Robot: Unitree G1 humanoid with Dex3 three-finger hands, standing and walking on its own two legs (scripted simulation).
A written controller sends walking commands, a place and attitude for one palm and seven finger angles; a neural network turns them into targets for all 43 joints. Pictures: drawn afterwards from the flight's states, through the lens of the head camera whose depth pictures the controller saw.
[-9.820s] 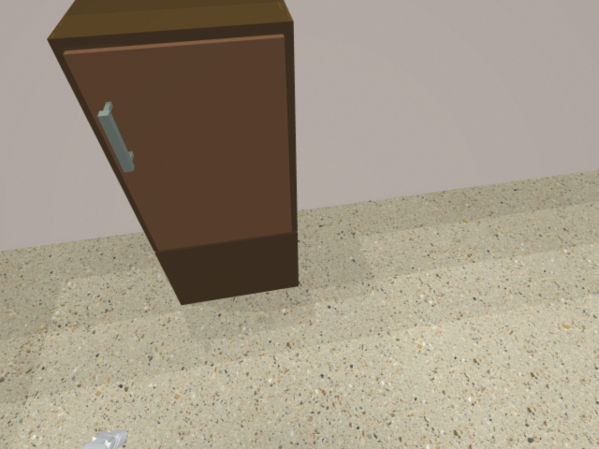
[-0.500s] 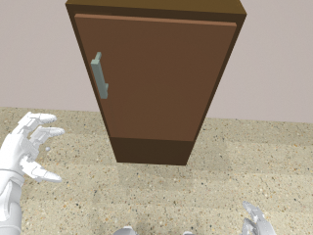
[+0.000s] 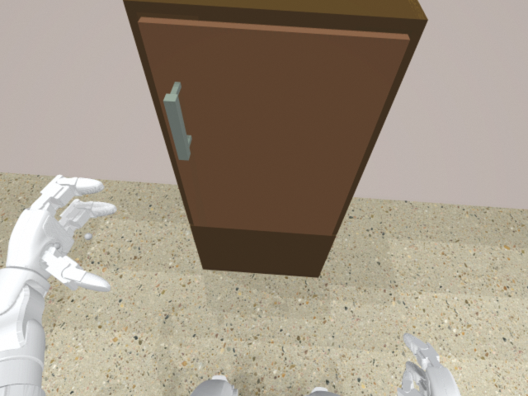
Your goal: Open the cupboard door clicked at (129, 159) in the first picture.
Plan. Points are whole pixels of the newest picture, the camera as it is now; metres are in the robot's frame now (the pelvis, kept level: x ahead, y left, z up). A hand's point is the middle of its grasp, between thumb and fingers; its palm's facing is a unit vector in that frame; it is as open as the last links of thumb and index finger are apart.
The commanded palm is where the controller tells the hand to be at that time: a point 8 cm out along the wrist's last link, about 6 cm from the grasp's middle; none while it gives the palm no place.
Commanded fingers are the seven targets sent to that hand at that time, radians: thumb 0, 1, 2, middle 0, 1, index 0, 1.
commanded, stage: move the hooked fingers beside the handle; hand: left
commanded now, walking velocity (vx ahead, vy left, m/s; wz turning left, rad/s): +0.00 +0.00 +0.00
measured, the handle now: (180, 122) +0.56 +0.20 +0.06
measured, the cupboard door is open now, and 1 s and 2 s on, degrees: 0 0 0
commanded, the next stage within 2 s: none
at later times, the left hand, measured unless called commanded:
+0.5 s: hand (114, 190) +0.39 +0.26 +0.07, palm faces -0.01 -1.00 -0.02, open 14.0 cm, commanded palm +0.37 +0.31 +0.07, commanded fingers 0.00 -0.50 0.30 -0.30 -1.20 -0.30 -1.20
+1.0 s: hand (131, 161) +0.45 +0.26 +0.07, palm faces -0.03 -1.00 +0.01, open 14.0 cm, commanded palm +0.44 +0.31 +0.07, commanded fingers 0.00 -0.50 0.30 -0.30 -1.20 -0.30 -1.20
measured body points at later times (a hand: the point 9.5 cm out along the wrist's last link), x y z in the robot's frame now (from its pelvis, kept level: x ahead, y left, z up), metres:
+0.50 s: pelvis +0.01 +0.00 +0.00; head +0.09 +0.02 +0.44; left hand +0.39 +0.32 +0.07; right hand +0.09 -0.26 -0.10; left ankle +0.03 +0.10 -0.69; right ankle +0.02 -0.11 -0.69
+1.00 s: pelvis +0.00 +0.01 -0.01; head +0.10 +0.03 +0.43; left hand +0.45 +0.31 +0.07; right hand +0.06 -0.26 -0.11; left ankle +0.03 +0.10 -0.69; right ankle +0.02 -0.11 -0.69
